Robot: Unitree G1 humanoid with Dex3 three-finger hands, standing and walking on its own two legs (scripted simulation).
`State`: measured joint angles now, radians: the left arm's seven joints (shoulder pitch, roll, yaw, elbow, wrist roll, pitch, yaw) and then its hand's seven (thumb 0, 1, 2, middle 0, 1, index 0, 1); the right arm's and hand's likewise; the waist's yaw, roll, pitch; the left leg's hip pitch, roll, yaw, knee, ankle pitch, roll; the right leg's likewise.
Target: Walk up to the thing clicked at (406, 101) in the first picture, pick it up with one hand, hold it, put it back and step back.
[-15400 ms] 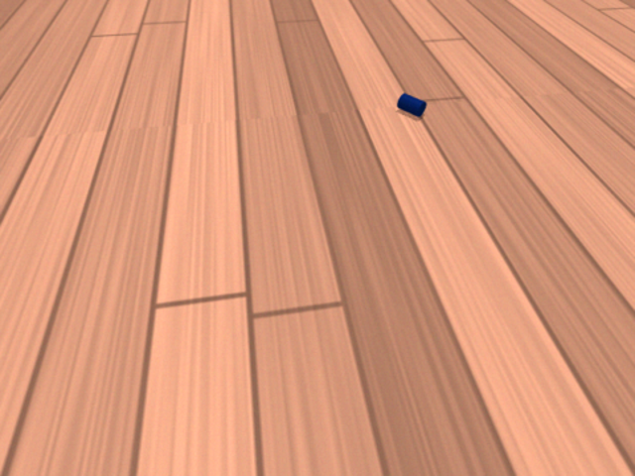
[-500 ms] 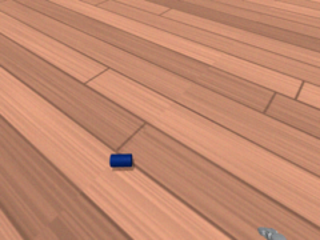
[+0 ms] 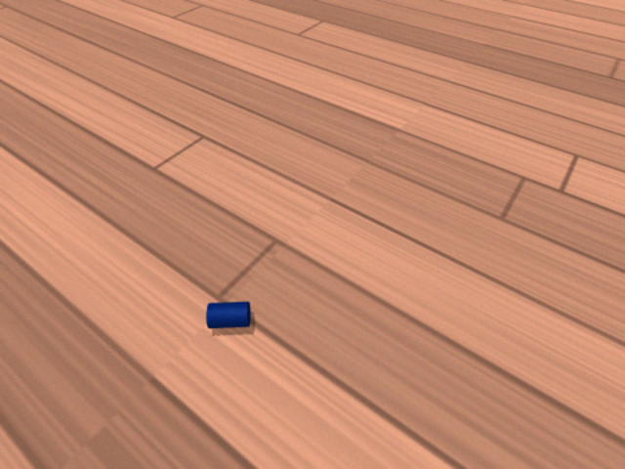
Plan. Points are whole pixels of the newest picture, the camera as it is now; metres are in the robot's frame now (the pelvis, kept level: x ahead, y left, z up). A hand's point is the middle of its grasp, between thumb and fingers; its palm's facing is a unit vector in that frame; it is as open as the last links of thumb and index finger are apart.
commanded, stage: stand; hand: left
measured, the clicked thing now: (229, 314) +0.74 +0.28 -0.74
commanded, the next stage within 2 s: walk up in 0.34 s
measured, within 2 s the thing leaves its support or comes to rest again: neither
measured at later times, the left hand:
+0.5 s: hand out of the picture +0.08 +0.28 -0.16, palm faces +0.06 -0.94 -0.34, open 7.3 cm
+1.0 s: hand (94, 409) +0.25 +0.34 -0.16, palm faces -0.07 -0.94 -0.35, open 7.3 cm
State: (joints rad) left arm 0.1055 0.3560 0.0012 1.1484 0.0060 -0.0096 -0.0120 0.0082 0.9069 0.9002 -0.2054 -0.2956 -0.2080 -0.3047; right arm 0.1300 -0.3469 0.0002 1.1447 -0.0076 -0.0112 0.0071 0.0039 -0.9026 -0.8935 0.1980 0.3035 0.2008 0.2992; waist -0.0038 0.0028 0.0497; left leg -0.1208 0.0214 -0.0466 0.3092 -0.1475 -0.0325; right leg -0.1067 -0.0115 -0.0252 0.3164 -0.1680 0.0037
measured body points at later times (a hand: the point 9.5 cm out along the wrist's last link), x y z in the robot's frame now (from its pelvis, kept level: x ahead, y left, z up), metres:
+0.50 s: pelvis +0.04 +0.02 -0.01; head +0.04 +0.02 +0.44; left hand +0.08 +0.33 -0.13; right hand +0.10 -0.30 -0.13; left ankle +0.04 +0.14 -0.72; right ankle +0.00 -0.12 -0.75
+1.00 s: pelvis +0.20 +0.07 -0.01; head +0.22 +0.08 +0.44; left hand +0.26 +0.39 -0.13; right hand +0.22 -0.25 -0.12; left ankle +0.15 +0.18 -0.75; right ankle +0.31 -0.09 -0.72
